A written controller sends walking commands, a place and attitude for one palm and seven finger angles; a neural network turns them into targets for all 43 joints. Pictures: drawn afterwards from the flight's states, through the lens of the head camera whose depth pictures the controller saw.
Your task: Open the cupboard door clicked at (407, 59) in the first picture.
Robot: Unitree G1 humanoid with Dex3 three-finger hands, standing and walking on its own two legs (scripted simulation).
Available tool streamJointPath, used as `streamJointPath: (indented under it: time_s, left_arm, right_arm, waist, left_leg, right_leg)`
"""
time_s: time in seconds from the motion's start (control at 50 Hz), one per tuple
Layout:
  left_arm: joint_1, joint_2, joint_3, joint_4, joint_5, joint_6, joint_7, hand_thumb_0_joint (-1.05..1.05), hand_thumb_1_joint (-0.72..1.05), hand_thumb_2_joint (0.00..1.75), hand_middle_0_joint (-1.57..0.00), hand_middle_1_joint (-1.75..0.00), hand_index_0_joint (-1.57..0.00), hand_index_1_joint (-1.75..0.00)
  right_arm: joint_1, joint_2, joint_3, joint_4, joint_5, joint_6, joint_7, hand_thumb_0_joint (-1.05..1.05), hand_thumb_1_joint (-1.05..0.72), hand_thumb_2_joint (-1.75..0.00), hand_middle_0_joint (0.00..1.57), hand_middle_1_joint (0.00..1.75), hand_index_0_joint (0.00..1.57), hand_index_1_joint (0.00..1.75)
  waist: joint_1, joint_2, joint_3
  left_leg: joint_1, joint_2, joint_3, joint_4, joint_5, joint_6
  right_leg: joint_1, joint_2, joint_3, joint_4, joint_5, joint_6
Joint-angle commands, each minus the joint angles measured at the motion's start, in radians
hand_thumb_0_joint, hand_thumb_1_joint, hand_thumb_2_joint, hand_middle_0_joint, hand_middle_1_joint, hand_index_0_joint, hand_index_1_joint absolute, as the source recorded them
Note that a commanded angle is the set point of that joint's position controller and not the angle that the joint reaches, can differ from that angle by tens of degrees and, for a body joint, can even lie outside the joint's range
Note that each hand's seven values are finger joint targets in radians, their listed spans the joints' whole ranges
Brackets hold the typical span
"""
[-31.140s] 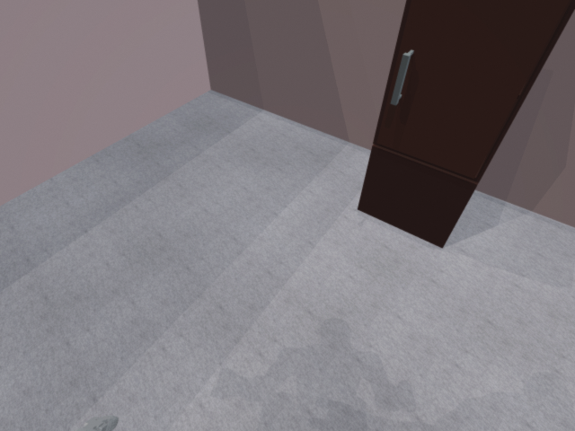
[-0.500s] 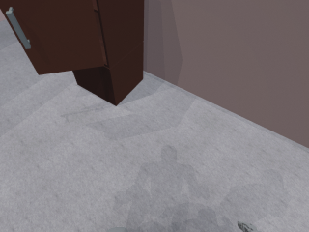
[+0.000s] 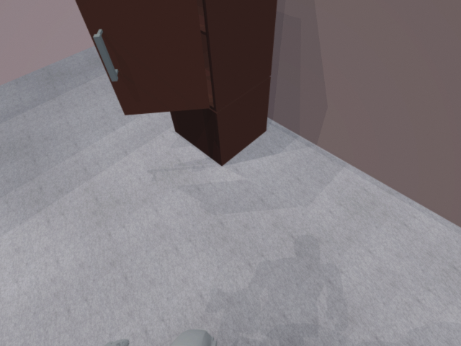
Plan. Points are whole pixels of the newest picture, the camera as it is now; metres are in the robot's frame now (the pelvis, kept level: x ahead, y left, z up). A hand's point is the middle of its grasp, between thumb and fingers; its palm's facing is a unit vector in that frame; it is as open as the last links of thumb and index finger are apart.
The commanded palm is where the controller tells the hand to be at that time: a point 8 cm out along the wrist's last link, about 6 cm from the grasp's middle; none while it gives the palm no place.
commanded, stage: turn to face it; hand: left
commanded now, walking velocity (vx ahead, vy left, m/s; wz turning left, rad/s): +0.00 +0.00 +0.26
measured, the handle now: (107, 56) +1.03 +0.51 -0.05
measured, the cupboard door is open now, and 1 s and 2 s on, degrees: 49 49 49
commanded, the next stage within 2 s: take the last steps up to it in 0.02 s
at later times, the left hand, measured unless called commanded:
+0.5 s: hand out of the picture +0.08 +0.24 -0.16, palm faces +0.17 -0.96 -0.21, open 7.4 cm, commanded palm none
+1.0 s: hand out of the picture +0.10 +0.20 -0.16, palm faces +0.32 -0.93 -0.18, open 7.3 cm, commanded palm none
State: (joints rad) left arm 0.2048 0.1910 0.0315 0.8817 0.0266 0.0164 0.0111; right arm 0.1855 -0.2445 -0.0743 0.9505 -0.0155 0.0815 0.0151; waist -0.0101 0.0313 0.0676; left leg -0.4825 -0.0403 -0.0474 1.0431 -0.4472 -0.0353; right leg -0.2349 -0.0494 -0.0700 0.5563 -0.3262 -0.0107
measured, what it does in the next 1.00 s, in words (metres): walks ahead: left foot, then right foot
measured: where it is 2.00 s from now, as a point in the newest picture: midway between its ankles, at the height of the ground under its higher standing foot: (202, 270)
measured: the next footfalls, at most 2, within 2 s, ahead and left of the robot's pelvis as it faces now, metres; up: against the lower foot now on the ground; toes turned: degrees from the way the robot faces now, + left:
left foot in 0.24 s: +0.04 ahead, +0.12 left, +0.00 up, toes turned +8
right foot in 0.64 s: +0.19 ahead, -0.09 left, +0.00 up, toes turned +3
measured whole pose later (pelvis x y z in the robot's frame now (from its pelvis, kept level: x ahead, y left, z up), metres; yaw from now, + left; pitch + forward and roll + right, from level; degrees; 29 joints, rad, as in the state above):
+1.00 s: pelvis +0.21 +0.06 +0.01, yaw +14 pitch +1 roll +1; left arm 0.40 0.15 0.04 1.11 0.03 -0.07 0.00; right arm 0.17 -0.21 -0.06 1.01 -0.02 0.01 0.04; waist 0.05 -0.01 0.05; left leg -0.52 0.08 0.07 0.72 -0.17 -0.04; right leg -0.02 -0.11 -0.17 0.33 -0.30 0.04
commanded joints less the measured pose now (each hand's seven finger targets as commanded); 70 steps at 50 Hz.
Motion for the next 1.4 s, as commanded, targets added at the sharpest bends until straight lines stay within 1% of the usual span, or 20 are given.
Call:
streamJointPath:
  time_s: [0.0, 0.1, 0.18, 0.2, 0.24, 0.26, 0.34, 0.5, 0.56, 0.6, 0.62, 0.64, 0.7, 0.78, 0.96, 1.04, 1.08, 1.12, 1.22, 1.38]
  left_arm:
    - [0.032, 0.169, 0.046, -0.046, -0.004, -0.033, 0.021, 0.0, 0.9, 0.9, -0.2, -0.3, -0.2, -0.3]
    - [0.124, 0.206, 0.059, 0.012, 0.003, -0.033, 0.021, 0.0, 0.9, 0.9, -0.2, -0.3, -0.2, -0.3]
    - [0.094, 0.212, 0.066, 0.031, -0.009, -0.033, 0.006, 0.0, 0.9, 0.9, -0.2, -0.3, -0.2, -0.3]
    - [0.066, 0.193, 0.065, 0.025, -0.015, -0.031, 0.0, 0.0, 0.9, 0.9, -0.2, -0.3, -0.2, -0.3]
    - [-0.026, 0.103, 0.04, -0.041, -0.013, -0.025, -0.014, 0.0, 0.9, 0.9, -0.2, -0.3, -0.2, -0.3]
    - [-0.088, 0.119, 0.044, -0.059, -0.008, -0.023, -0.016, 0.0, 0.9, 0.9, -0.2, -0.3, -0.2, -0.3]
    - [-0.034, 0.111, 0.045, 0.008, 0.002, -0.019, -0.035, 0.0, 0.9, 0.9, -0.2, -0.3, -0.2, -0.3]
    - [-0.09, 0.069, 0.028, -0.004, -0.002, -0.032, -0.039, 0.0, 0.9, 0.9, -0.2, -0.3, -0.2, -0.3]
    - [0.0, 0.08, 0.037, 0.026, -0.001, -0.042, -0.038, 0.0, 0.9, 0.9, -0.2, -0.3, -0.2, -0.3]
    - [0.195, 0.166, 0.065, 0.084, 0.007, -0.059, -0.027, 0.0, 0.9, 0.9, -0.2, -0.3, -0.2, -0.3]
    - [0.295, 0.264, 0.087, 0.109, 0.007, -0.065, -0.018, 0.0, 0.9, 0.9, -0.2, -0.3, -0.2, -0.3]
    - [0.292, 0.264, 0.084, 0.102, -0.004, -0.058, -0.006, 0.0, 0.9, 0.9, -0.2, -0.3, -0.2, -0.3]
    - [0.125, 0.135, 0.049, 0.074, -0.005, -0.074, 0.003, 0.0, 0.9, 0.9, -0.2, -0.3, -0.2, -0.3]
    - [0.158, 0.094, 0.039, 0.11, -0.008, -0.103, -0.001, 0.0, 0.9, 0.9, -0.2, -0.3, -0.2, -0.3]
    - [0.231, 0.13, 0.041, 0.201, 0.002, -0.1, 0.001, 0.0, 0.9, 0.9, -0.2, -0.3, -0.2, -0.3]
    - [0.201, 0.119, 0.044, 0.199, -0.001, -0.084, -0.002, 0.0, 0.9, 0.9, -0.2, -0.3, -0.2, -0.3]
    - [0.217, 0.041, 0.025, 0.148, -0.014, -0.077, -0.007, 0.0, 0.9, 0.9, -0.2, -0.3, -0.2, -0.3]
    - [0.114, 0.039, 0.025, 0.123, -0.011, -0.075, -0.006, 0.0, 0.9, 0.9, -0.2, -0.3, -0.2, -0.3]
    - [0.149, 0.007, 0.032, 0.146, 0.0, -0.04, -0.022, 0.0, 0.9, 0.9, -0.2, -0.3, -0.2, -0.3]
    - [-0.019, 0.017, 0.031, 0.057, 0.0, -0.036, -0.031, 0.0, 0.9, 0.9, -0.2, -0.3, -0.2, -0.3]
  right_arm:
    - [-0.059, -0.052, -0.007, -0.079, 0.004, -0.034, -0.002, 0.0, -0.9, -0.9, 0.2, 0.3, 0.2, 0.3]
    - [-0.098, -0.009, 0.015, -0.067, 0.01, -0.052, -0.007, 0.0, -0.9, -0.9, 0.2, 0.3, 0.2, 0.3]
    - [-0.007, -0.036, 0.02, -0.032, 0.001, -0.073, -0.008, 0.0, -0.9, -0.9, 0.2, 0.3, 0.2, 0.3]
    - [0.043, -0.075, 0.011, -0.018, -0.002, -0.083, -0.01, 0.0, -0.9, -0.9, 0.2, 0.3, 0.2, 0.3]
    - [0.186, -0.222, -0.024, 0.005, -0.018, -0.083, -0.023, 0.0, -0.9, -0.9, 0.2, 0.3, 0.2, 0.3]
    - [0.199, -0.212, -0.019, 0.011, -0.017, -0.079, -0.031, 0.0, -0.9, -0.9, 0.2, 0.3, 0.2, 0.3]
    - [0.078, -0.113, 0.015, -0.02, -0.011, -0.111, -0.04, 0.0, -0.9, -0.9, 0.2, 0.3, 0.2, 0.3]
    - [0.164, -0.106, 0.016, 0.034, -0.01, -0.125, -0.032, 0.0, -0.9, -0.9, 0.2, 0.3, 0.2, 0.3]
    - [0.146, -0.095, 0.016, 0.046, -0.007, -0.121, -0.029, 0.0, -0.9, -0.9, 0.2, 0.3, 0.2, 0.3]
    - [0.128, -0.048, 0.021, 0.038, 0.006, -0.124, -0.023, 0.0, -0.9, -0.9, 0.2, 0.3, 0.2, 0.3]
    - [0.13, -0.009, 0.025, 0.005, 0.008, -0.125, -0.017, 0.0, -0.9, -0.9, 0.2, 0.3, 0.2, 0.3]
    - [0.08, -0.067, 0.012, -0.016, -0.005, -0.115, -0.011, 0.0, -0.9, -0.9, 0.2, 0.3, 0.2, 0.3]
    - [0.044, -0.03, 0.006, 0.015, -0.012, -0.101, 0.001, 0.0, -0.9, -0.9, 0.2, 0.3, 0.2, 0.3]
    - [0.082, 0.027, 0.016, 0.042, -0.011, -0.087, 0.017, 0.0, -0.9, -0.9, 0.2, 0.3, 0.2, 0.3]
    - [-0.091, 0.041, 0.028, -0.027, -0.004, -0.109, 0.037, 0.0, -0.9, -0.9, 0.2, 0.3, 0.2, 0.3]
    - [0.144, -0.057, 0.005, 0.044, -0.013, -0.128, 0.015, 0.0, -0.9, -0.9, 0.2, 0.3, 0.2, 0.3]
    - [0.376, -0.225, -0.031, 0.087, -0.018, -0.13, -0.02, 0.0, -0.9, -0.9, 0.2, 0.3, 0.2, 0.3]
    - [0.246, -0.169, -0.013, 0.058, -0.012, -0.128, -0.032, 0.0, -0.9, -0.9, 0.2, 0.3, 0.2, 0.3]
    - [0.117, -0.039, 0.026, 0.036, -0.01, -0.156, -0.039, 0.0, -0.9, -0.9, 0.2, 0.3, 0.2, 0.3]
    - [0.156, -0.051, 0.015, 0.061, -0.016, -0.156, -0.031, 0.0, -0.9, -0.9, 0.2, 0.3, 0.2, 0.3]
  waist:
    - [0.02, -0.232, -0.05]
    - [0.063, -0.21, -0.095]
    - [0.017, -0.204, -0.098]
    - [-0.016, -0.115, -0.11]
    - [-0.083, 0.284, -0.103]
    - [-0.091, 0.175, -0.058]
    - [0.001, 0.132, 0.006]
    - [-0.008, 0.082, 0.001]
    - [0.041, 0.042, -0.013]
    - [0.129, -0.149, -0.065]
    - [0.157, -0.408, -0.097]
    - [0.149, -0.281, -0.036]
    - [0.053, -0.194, 0.072]
    - [0.026, -0.161, 0.008]
    - [0.063, -0.214, 0.03]
    - [-0.058, -0.065, -0.066]
    - [-0.123, 0.307, -0.252]
    - [-0.076, 0.111, -0.151]
    - [0.024, 0.092, -0.028]
    - [0.016, 0.027, 0.009]
  left_leg:
    - [-0.065, 0.044, 0.041, 0.022, -0.002, -0.022]
    - [0.054, 0.02, 0.111, -0.301, -0.016, -0.015]
    - [0.284, 0.009, 0.141, -0.562, 0.156, 0.01]
    - [0.406, 0.052, 0.085, -0.643, 0.191, 0.039]
    - [0.553, 0.405, -0.396, -0.776, 0.246, 0.263]
    - [0.495, 0.423, -0.385, -0.798, 0.162, 0.314]
    - [0.329, 0.28, -0.232, -0.845, 0.118, 0.231]
    - [0.324, 0.24, -0.132, -0.834, 0.224, 0.242]
    - [0.22, 0.204, -0.096, -0.734, 0.176, 0.205]
    - [-0.022, 0.061, 0.031, -0.424, 0.028, 0.117]
    - [-0.195, -0.022, 0.109, -0.141, -0.158, 0.067]
    - [-0.225, 0.037, 0.029, 0.044, -0.159, 0.059]
    - [-0.186, 0.132, -0.015, 0.114, 0.112, 0.037]
    - [-0.124, 0.136, 0.064, -0.014, 0.244, -0.003]
    - [-0.021, 0.096, 0.151, -0.394, 0.265, 0.012]
    - [0.43, 0.06, 0.173, -0.557, 0.252, 0.05]
    - [0.688, 0.423, -0.346, -0.726, 0.269, 0.201]
    - [0.521, 0.427, -0.274, -0.772, 0.214, 0.24]
    - [0.252, 0.325, -0.04, -0.869, 0.257, 0.191]
    - [0.299, 0.324, 0.03, -0.894, 0.272, 0.229]
  right_leg:
    - [0.136, -0.244, 0.124, -0.204, 0.568, -0.118]
    - [0.231, -0.261, 0.112, -0.129, 0.734, -0.131]
    - [0.097, -0.248, 0.077, -0.095, 0.383, -0.063]
    - [-0.014, -0.217, 0.038, -0.006, 0.236, -0.028]
    - [-0.39, -0.017, -0.067, 0.434, -0.316, 0.049]
    - [-0.441, -0.044, 0.013, 0.537, -0.305, 0.032]
    - [-0.384, -0.069, 0.048, 0.574, -0.073, 0.024]
    - [-0.219, -0.03, -0.028, 0.197, -0.027, 0.039]
    - [0.014, 0.008, -0.051, 0.03, 0.05, 0.039]
    - [0.351, -0.132, 0.141, -0.144, -0.068, -0.007]
    - [0.453, -0.414, 0.526, -0.324, -0.199, -0.113]
    - [0.33, -0.498, 0.63, -0.427, -0.319, -0.177]
    - [0.065, -0.372, 0.378, -0.427, -0.188, -0.129]
    - [0.102, -0.281, 0.1, -0.398, 0.224, -0.094]
    - [0.17, -0.282, 0.01, -0.319, 0.42, -0.083]
    - [-0.004, -0.207, -0.065, 0.021, 0.398, -0.038]
    - [-0.32, 0.01, -0.078, 0.581, -0.286, 0.012]
    - [-0.419, -0.063, 0.034, 0.76, -0.186, -0.02]
    - [-0.32, -0.097, 0.043, 0.619, 0.007, 0.001]
    - [-0.246, -0.075, 0.005, 0.213, 0.081, 0.005]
